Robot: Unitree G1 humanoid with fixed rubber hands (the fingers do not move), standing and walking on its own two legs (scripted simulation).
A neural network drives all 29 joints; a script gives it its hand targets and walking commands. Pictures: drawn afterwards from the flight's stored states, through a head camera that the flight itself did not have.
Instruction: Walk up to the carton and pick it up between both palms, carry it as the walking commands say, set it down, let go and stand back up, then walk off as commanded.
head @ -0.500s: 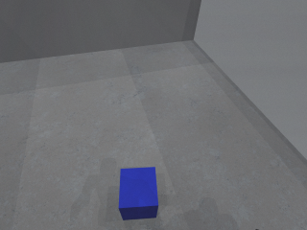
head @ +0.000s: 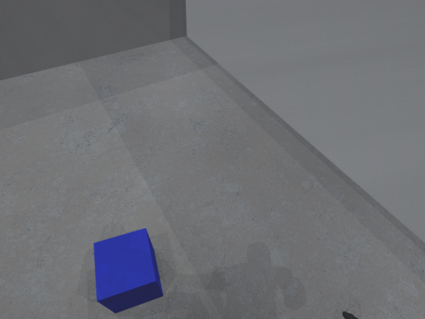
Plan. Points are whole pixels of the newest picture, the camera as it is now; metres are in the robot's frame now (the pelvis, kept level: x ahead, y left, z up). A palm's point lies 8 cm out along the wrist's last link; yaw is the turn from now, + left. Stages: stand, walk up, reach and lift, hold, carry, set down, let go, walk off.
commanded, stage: walk off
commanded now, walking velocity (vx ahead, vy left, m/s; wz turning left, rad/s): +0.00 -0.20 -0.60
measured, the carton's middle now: (130, 271) +0.38 +0.33 -0.64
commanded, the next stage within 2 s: none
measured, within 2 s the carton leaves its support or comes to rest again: neither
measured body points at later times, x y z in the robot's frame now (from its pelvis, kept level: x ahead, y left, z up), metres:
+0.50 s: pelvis -0.02 -0.14 -0.01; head +0.01 -0.17 +0.44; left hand +0.21 +0.07 -0.12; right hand -0.08 -0.45 -0.15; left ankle -0.01 +0.06 -0.70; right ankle -0.03 -0.27 -0.73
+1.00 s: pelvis -0.06 -0.23 +0.01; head -0.01 -0.21 +0.46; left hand +0.17 -0.05 -0.14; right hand -0.18 -0.51 -0.09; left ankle +0.01 -0.13 -0.73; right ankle -0.13 -0.32 -0.64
